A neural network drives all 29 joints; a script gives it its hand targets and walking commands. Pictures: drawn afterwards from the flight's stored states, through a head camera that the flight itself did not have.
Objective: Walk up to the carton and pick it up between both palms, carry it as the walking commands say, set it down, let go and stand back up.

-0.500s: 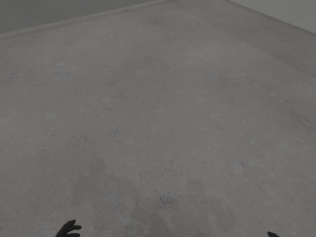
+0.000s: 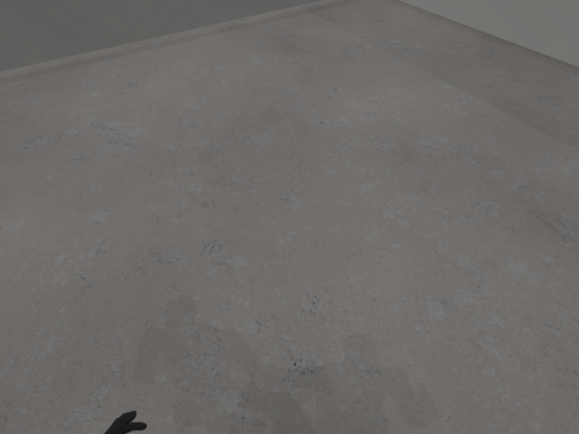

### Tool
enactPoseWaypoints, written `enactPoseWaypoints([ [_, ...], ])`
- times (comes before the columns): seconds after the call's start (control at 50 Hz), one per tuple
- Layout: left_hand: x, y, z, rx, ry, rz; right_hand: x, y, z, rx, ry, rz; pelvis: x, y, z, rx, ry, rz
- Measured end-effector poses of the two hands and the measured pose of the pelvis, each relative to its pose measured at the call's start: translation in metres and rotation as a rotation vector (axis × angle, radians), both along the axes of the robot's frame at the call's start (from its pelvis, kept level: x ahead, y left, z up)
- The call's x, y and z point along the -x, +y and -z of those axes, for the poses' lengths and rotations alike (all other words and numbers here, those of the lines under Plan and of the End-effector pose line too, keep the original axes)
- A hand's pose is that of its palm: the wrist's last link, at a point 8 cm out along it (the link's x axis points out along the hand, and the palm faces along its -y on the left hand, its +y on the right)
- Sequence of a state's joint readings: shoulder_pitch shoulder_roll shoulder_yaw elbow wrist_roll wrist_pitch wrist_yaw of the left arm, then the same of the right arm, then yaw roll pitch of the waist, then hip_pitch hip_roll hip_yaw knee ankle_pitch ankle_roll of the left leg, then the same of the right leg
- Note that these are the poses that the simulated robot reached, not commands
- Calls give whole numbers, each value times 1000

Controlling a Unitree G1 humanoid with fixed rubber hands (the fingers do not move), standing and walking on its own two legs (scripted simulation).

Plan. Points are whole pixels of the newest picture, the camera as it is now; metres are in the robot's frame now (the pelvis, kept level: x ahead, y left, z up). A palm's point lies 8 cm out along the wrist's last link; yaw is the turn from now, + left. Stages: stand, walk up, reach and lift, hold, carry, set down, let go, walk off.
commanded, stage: stand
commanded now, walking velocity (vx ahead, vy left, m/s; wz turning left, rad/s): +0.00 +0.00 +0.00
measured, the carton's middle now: out of the picture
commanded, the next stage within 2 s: walk up in 0.06 s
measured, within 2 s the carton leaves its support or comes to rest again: neither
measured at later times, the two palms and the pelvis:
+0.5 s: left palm out of the picture +0.07 +0.29 -0.12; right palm out of the picture +0.09 -0.26 -0.12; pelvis -0.02 +0.01 +0.00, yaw +5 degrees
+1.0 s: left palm out of the picture -0.06 +0.23 -0.12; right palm out of the picture +0.12 -0.27 -0.14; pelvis -0.06 -0.04 -0.01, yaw +20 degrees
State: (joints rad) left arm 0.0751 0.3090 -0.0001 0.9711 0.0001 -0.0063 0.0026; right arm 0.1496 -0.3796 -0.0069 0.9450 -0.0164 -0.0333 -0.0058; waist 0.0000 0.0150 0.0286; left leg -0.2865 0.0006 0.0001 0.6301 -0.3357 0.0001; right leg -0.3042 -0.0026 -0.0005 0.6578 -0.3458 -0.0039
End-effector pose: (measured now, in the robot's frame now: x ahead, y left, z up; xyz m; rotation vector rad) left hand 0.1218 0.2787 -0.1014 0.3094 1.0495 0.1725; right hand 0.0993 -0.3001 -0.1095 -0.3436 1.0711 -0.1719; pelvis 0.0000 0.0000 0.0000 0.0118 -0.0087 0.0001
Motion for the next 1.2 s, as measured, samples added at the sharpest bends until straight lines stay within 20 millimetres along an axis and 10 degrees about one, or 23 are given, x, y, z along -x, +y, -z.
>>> enactPoseWaypoints([
  [0.32,28,9,-4,-7,37,-37,24,3,-3,-1,66,23,12,5,-8,6,-9,-16],
  [0.54,61,13,18,36,28,-112,9,47,7,-62,42,-19,25,8,5,14,-48,-93],
  [0.74,93,-23,7,-11,61,-166,21,17,30,-108,91,-53,42,-29,6,-14,4,-143],
  [1.08,210,-50,31,79,105,-449,-37,55,19,-81,51,-337,62,-39,12,53,9,-407],
  [1.2,208,-46,34,112,44,-468,-37,68,3,-61,13,-386,71,-36,9,36,-16,-444],
])
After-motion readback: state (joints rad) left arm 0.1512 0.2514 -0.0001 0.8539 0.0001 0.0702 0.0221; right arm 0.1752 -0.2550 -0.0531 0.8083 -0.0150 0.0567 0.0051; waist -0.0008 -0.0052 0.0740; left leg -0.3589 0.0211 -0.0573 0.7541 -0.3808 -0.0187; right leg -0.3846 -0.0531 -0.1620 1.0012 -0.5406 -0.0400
